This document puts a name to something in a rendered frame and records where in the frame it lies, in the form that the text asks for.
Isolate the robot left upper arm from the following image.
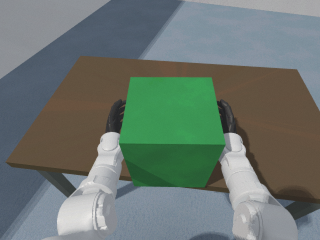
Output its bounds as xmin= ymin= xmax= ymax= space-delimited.
xmin=42 ymin=191 xmax=118 ymax=240

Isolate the right robot hand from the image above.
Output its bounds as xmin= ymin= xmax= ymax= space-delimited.
xmin=217 ymin=99 xmax=237 ymax=134

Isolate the table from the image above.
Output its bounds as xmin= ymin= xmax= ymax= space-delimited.
xmin=6 ymin=56 xmax=320 ymax=220

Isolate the carton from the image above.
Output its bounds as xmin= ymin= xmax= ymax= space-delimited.
xmin=119 ymin=77 xmax=226 ymax=188

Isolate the robot left forearm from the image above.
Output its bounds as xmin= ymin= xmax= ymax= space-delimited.
xmin=57 ymin=132 xmax=124 ymax=233

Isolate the robot right upper arm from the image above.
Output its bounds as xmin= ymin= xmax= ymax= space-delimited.
xmin=232 ymin=200 xmax=298 ymax=240

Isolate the left robot hand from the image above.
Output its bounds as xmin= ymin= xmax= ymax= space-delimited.
xmin=105 ymin=99 xmax=127 ymax=134

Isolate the robot right forearm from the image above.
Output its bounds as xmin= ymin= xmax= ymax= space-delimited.
xmin=218 ymin=132 xmax=298 ymax=240

